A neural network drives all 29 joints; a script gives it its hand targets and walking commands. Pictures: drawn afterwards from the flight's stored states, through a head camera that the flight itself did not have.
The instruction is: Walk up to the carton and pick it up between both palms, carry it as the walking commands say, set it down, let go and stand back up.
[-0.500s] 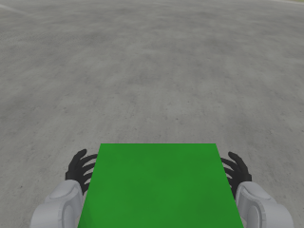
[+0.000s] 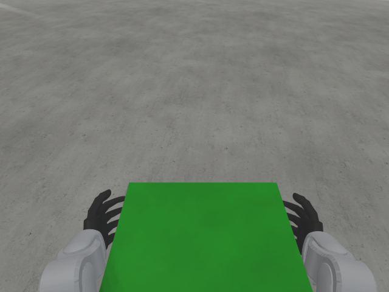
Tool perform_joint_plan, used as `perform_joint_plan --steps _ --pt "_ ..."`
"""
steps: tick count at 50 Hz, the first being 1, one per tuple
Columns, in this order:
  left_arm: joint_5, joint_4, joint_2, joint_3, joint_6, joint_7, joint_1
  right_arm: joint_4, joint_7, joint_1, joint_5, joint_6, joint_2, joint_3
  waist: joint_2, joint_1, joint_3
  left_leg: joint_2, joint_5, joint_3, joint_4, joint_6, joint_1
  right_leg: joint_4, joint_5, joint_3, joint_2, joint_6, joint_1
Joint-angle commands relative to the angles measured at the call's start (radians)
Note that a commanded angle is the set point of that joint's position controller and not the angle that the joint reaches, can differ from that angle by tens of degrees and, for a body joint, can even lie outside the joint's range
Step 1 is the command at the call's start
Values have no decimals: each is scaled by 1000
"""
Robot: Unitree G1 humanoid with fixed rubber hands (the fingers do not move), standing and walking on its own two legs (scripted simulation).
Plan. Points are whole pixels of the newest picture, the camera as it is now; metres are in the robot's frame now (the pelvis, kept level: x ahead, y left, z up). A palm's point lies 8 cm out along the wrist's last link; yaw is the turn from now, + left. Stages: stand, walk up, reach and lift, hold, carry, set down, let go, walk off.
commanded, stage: carry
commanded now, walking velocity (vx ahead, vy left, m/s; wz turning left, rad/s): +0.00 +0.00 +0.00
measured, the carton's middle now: (202, 263) +0.22 +0.00 +0.01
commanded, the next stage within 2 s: hold in 1.30 s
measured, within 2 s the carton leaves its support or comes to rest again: neither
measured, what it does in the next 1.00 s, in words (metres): stands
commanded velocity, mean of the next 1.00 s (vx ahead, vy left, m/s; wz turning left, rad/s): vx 0.00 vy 0.00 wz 0.00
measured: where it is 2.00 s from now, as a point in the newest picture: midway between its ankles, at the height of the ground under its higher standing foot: outside the picture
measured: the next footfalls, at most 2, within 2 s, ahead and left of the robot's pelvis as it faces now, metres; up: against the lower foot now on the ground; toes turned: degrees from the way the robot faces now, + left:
none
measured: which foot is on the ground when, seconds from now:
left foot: down 0.00-1.00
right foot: down 0.00-1.00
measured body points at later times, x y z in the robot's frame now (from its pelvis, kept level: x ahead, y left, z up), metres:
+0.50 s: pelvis +0.00 -0.01 +0.00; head -0.02 -0.01 +0.45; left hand +0.25 +0.17 +0.09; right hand +0.25 -0.20 +0.08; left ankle +0.04 +0.09 -0.74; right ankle +0.00 -0.11 -0.74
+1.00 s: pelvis +0.01 -0.02 +0.00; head -0.01 -0.03 +0.45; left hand +0.26 +0.16 +0.08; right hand +0.26 -0.21 +0.08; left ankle +0.04 +0.09 -0.74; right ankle +0.00 -0.11 -0.74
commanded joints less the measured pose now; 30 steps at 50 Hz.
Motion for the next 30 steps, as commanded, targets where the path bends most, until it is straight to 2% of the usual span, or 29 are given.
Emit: perform_joint_plan --steps 1,30 --pt "-259 -123 -676 -760 13 -60 -401 -158 66 -438 237 -21 656 737 -1 -1 -147 136 73 -154 -91 -2 87 -90 41 119 -103 -9 32" --pt "-255 -114 -675 -756 9 -58 -404 -152 63 -446 240 -21 653 737 -7 -6 -159 126 130 -138 -55 -8 98 -91 93 122 -102 -22 35"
